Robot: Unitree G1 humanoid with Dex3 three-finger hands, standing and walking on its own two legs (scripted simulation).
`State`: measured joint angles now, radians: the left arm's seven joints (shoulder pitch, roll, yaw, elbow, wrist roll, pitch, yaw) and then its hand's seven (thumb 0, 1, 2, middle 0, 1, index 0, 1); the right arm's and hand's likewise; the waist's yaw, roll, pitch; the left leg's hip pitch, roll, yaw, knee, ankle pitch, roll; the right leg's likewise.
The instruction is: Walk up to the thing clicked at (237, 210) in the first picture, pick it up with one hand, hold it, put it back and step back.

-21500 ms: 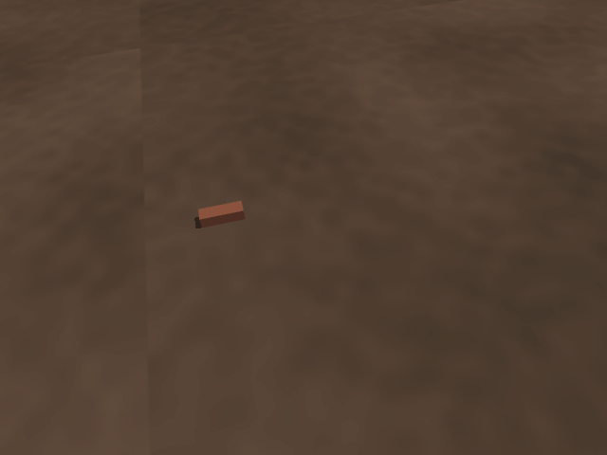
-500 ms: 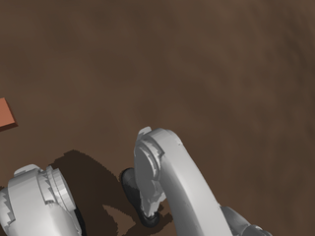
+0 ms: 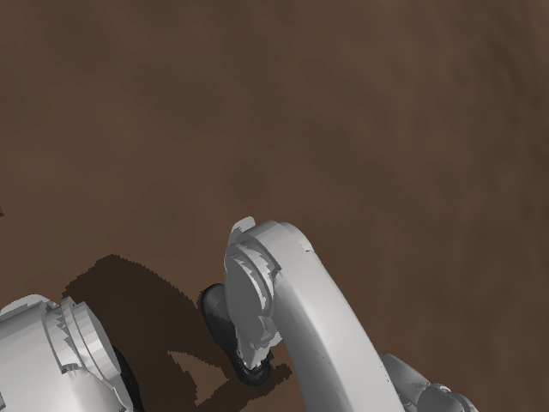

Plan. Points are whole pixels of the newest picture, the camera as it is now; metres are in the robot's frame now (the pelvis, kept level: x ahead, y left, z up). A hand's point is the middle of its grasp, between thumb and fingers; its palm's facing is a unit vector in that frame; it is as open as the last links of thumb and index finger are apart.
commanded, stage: close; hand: left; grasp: from above
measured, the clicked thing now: out of the picture +0.43 +0.34 -0.28
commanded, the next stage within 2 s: settle in 1.64 s
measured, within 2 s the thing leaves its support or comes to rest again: neither
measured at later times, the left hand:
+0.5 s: hand out of the picture +0.42 +0.33 -0.26, palm faces -0.43 -0.16 -0.89, open 12.8 cm
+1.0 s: hand out of the picture +0.42 +0.32 -0.26, palm faces -0.42 -0.17 -0.89, open 10.9 cm
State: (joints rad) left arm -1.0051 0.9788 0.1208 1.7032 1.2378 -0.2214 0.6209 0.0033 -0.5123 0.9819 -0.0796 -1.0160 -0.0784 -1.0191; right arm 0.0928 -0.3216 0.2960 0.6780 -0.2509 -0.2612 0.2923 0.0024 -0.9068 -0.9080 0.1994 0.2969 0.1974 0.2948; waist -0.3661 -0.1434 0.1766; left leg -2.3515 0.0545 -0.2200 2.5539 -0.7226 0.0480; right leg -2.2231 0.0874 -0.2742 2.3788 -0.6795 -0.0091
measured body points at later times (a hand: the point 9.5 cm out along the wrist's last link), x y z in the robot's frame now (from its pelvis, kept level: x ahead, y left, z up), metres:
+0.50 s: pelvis +0.00 +0.00 +0.00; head +0.26 +0.15 +0.33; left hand +0.44 +0.34 -0.21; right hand +0.07 -0.24 -0.05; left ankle +0.06 +0.12 -0.27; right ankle +0.11 -0.09 -0.27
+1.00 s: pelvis -0.01 +0.00 +0.00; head +0.26 +0.14 +0.33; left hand +0.44 +0.33 -0.21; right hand +0.06 -0.24 -0.05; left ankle +0.06 +0.12 -0.27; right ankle +0.11 -0.09 -0.27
